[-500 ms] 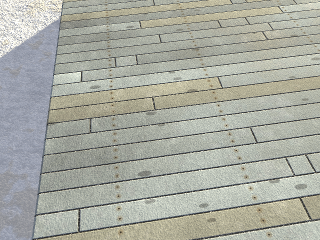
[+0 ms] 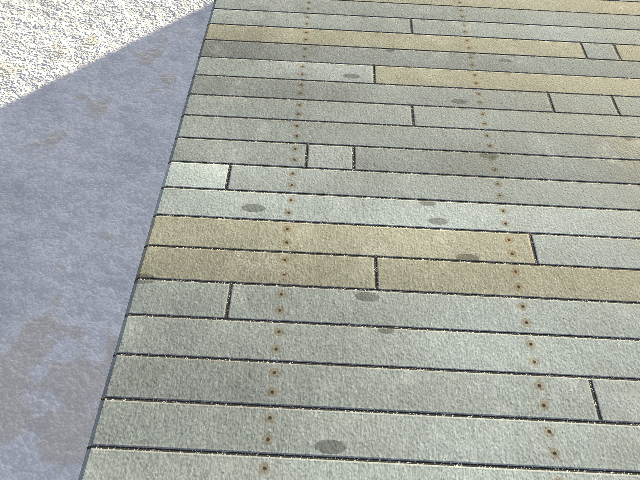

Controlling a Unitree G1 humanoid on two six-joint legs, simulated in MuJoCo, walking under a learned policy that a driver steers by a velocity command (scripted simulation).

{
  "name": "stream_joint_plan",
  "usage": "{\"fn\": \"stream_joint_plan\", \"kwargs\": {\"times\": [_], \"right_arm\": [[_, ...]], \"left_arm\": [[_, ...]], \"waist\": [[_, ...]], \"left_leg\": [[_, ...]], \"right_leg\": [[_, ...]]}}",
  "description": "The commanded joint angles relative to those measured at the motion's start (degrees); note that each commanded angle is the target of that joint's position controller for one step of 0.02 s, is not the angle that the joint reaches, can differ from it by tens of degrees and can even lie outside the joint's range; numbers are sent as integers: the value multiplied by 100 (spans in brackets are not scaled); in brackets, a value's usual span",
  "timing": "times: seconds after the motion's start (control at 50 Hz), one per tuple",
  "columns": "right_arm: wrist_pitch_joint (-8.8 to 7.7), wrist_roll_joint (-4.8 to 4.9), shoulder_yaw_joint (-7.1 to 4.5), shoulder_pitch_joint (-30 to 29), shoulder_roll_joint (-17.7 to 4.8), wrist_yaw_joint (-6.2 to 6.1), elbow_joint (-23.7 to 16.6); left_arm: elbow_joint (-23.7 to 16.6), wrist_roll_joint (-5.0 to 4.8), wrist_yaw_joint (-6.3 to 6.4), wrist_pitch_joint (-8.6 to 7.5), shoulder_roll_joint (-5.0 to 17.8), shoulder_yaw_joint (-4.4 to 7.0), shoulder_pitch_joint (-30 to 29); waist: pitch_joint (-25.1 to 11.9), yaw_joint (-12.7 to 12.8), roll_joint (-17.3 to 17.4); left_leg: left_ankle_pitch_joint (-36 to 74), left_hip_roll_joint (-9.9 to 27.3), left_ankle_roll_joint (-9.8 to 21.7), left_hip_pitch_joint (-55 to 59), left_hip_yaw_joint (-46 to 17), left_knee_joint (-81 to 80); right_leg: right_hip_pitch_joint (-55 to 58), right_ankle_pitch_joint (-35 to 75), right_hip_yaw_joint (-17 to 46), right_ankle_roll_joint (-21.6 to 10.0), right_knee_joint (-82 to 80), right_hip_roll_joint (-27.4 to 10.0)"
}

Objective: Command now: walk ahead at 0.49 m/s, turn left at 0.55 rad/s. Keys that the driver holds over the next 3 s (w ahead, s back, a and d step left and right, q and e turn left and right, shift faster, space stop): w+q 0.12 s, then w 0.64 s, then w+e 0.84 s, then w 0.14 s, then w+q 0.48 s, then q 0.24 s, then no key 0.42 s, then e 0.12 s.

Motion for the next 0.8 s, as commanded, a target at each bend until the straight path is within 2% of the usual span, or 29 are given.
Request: {"fn": "stream_joint_plan", "kwargs": {"times": [0.02,0.1,0.14,0.18,0.2,0.22,0.24,0.26,0.28,0.3,0.32,0.34,0.36,0.38,0.4,0.44,0.46,0.48,0.52,0.56,0.62,0.7,0.74,0.76,0.78,0.8], "right_arm": [[-39,10,-117,443,-764,-56,-257],[26,-60,-126,715,-857,-121,-314],[58,-88,-134,790,-904,-154,-332],[41,-80,-143,580,-954,-197,-390],[6,-72,-162,518,-1040,-189,-400],[-46,-61,-194,455,-1167,-150,-398],[-111,-29,-183,407,-1095,-111,-453],[-154,102,-61,890,-565,-78,-581],[-101,193,-117,1460,-685,-82,-508],[-32,-44,-139,1114,-941,-111,-420],[-40,-130,-109,441,-833,-51,-545],[-42,-138,-79,179,-689,-6,-633],[-11,-225,-77,26,-662,42,-702],[36,-245,-50,121,-578,87,-667],[69,-218,-33,175,-524,112,-645],[102,-233,-17,2,-479,148,-678],[116,-253,9,-198,-427,175,-784],[133,-258,19,-464,-438,196,-856],[137,-239,75,-976,-380,223,-1050],[121,-210,135,-1501,-284,244,-1225],[107,-157,180,-2057,-273,253,-1428],[115,-140,162,-2342,-314,199,-1599],[76,-115,89,-2002,-419,185,-1526],[27,-147,39,-1364,-438,168,-1332],[-38,-212,-57,-536,-643,119,-1044],[-98,-340,-147,428,-1122,48,-922]], "left_arm": [[-399,0,-35,16,362,72,-352],[-708,-59,-86,-43,369,2,-1181],[-799,-115,-96,-89,433,-9,-1271],[-723,-127,-79,-151,522,9,-840],[-579,-118,-41,-189,652,68,-369],[-346,-114,24,-248,771,135,371],[-186,-37,100,-326,979,205,1196],[-182,103,162,-326,1443,297,1901],[50,-10,71,-200,1610,392,1955],[-78,-103,2,-152,1020,275,1407],[-127,-134,-23,-172,625,172,975],[-71,-83,-19,-195,512,133,834],[61,-91,10,-233,487,113,972],[175,-112,12,-264,480,103,1072],[280,-112,-6,-323,479,103,1254],[443,-156,-38,-401,429,84,1511],[489,-169,-37,-397,596,124,1549],[529,-173,-39,-384,572,125,1649],[627,-166,-50,-367,545,105,1858],[698,-178,-45,-360,554,102,2033],[760,-179,-30,-345,691,118,2319],[820,-126,26,-249,744,121,2493],[829,-108,64,-202,821,137,2383],[814,-173,69,-152,808,123,2251],[763,-204,61,-129,660,70,2240],[476,-203,56,-110,395,-11,2161]], "waist": [[23,-32,527],[97,-296,640],[122,-312,697],[54,-61,774],[-153,119,769],[-507,449,632],[-1036,822,460],[-1964,790,-523],[-2294,528,-1672],[-1348,372,-532],[-582,405,45],[-230,304,118],[-102,257,-49],[-133,164,-137],[-179,143,-253],[-113,90,-171],[-97,54,-249],[-78,114,-138],[112,185,-195],[187,306,-218],[188,466,-266],[141,508,-352],[-11,309,-414],[-329,0,-341],[-811,-286,-109],[-1587,-582,677]], "left_leg": [[3005,1440,255,89,-1226,-335],[3088,1471,335,629,-1462,-97],[3338,1542,338,904,-1549,80],[3791,1584,140,739,-1501,292],[4497,1554,34,682,-1470,692],[4880,1400,-39,642,-1318,1488],[3982,1180,-110,-17,-1194,2588],[1353,698,-257,-1220,-749,4296],[-1870,56,-372,-2295,-336,5597],[-1440,519,-347,-2750,-478,5928],[-973,696,-367,-2807,-470,5680],[-724,862,-365,-2717,-434,5379],[-641,968,-398,-2657,-411,5141],[-601,1008,-431,-2482,-336,5043],[-615,1000,-456,-2435,-272,5023],[-475,1091,-479,-2726,-131,4878],[-319,1175,-532,-2962,22,4710],[-66,1274,-566,-3152,122,4612],[206,1402,-645,-3404,278,4090],[607,1389,-692,-3256,457,3309],[881,1274,-661,-2954,599,2465],[462,1055,-515,-2673,673,1804],[192,843,-373,-1944,694,1435],[371,692,-278,-1094,760,982],[583,851,-160,237,551,867],[736,2426,74,1698,-1105,769]], "right_leg": [[-95,563,-284,78,-561,249],[-119,525,-331,74,-1457,502],[41,440,-359,8,-1907,599],[1020,341,-370,-159,-2480,700],[1756,174,-435,-269,-2617,866],[2635,316,-555,-400,-2916,959],[3928,388,-87,-609,-2960,419],[5468,132,1808,-1021,-2890,-1071],[5739,-34,3907,-1744,-3674,-1864],[4903,-1176,3542,-1640,-3866,-1585],[4051,-1267,2693,-1513,-4073,-1267],[3549,-853,2110,-1325,-4288,-988],[3324,-198,1701,-1252,-4358,-819],[3131,127,1400,-1211,-4460,-682],[3120,641,1281,-1276,-4470,-674],[3238,1294,853,-1242,-4537,-557],[3295,1242,800,-1298,-4634,-590],[3353,1097,710,-1260,-4747,-526],[3365,1362,492,-1303,-4838,-470],[3344,1457,219,-1203,-4854,-330],[3567,1796,86,-1116,-4771,-393],[4190,2484,94,-1053,-4306,-609],[4251,3372,-16,-944,-3729,-605],[4151,3633,-183,-823,-3013,-487],[3517,3073,-313,-699,-2011,-235],[2292,627,-543,-569,-301,153]]}}
Next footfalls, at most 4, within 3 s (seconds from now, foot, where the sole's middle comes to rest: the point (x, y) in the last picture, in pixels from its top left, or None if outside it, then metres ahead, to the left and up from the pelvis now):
0.24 right None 0.33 -0.12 -0.78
0.78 left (250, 447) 0.55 0.13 -0.78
1.40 right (321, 326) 0.84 -0.04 -0.78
1.96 left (299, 217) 1.19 0.01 -0.78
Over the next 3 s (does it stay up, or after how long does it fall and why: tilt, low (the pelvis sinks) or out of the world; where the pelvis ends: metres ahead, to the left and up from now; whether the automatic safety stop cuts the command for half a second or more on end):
stays up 1.28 -0.12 0.00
